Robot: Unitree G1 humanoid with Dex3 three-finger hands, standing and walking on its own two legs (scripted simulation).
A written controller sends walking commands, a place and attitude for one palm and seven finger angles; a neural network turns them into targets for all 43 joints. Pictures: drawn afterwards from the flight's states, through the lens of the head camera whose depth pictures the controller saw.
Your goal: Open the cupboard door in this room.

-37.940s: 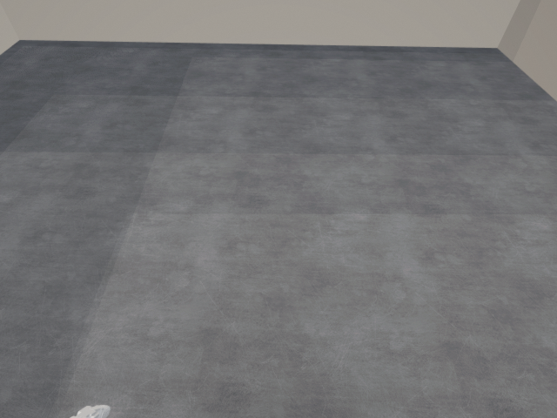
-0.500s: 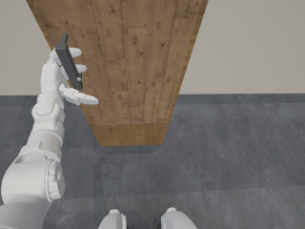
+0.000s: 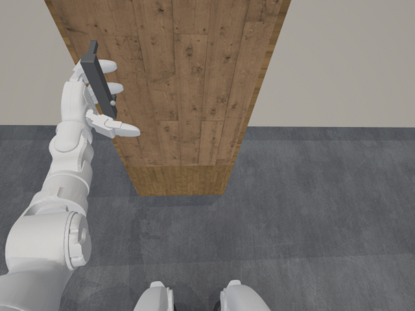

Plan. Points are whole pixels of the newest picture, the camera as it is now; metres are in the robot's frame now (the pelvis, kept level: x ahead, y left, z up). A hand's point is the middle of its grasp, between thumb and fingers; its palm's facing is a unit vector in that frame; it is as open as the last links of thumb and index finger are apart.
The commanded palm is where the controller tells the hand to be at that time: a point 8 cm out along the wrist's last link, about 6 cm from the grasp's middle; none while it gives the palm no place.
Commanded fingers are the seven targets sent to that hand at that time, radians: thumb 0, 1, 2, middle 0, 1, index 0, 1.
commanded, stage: close the thumb around the handle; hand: left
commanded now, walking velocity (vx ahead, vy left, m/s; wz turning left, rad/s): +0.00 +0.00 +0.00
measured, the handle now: (103, 82) +0.54 +0.18 +0.08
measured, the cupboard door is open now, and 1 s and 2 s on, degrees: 1 5 46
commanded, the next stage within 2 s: pull the door open along its arc in 0.60 s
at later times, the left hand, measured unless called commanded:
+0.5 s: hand (112, 102) +0.49 +0.16 +0.08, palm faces +0.01 -1.00 -0.02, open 6.1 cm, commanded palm +0.47 +0.19 +0.08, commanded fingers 0.00 0.90 0.90 -0.40 -1.35 -0.40 -1.35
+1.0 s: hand (112, 113) +0.47 +0.15 +0.08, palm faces -0.03 -1.00 -0.01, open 5.8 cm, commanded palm +0.41 +0.21 +0.08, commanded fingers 0.00 0.90 0.90 -0.40 -1.35 -0.40 -1.35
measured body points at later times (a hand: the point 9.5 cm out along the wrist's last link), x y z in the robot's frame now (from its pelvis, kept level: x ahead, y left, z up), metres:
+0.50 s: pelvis +0.00 +0.00 +0.00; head +0.11 +0.02 +0.44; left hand +0.49 +0.21 +0.08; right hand +0.02 -0.26 -0.12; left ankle +0.01 +0.10 -0.67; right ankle +0.00 -0.11 -0.67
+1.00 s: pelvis +0.01 +0.00 +0.01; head +0.11 +0.00 +0.45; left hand +0.46 +0.21 +0.08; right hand +0.04 -0.26 -0.11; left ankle +0.01 +0.10 -0.67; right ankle +0.00 -0.11 -0.67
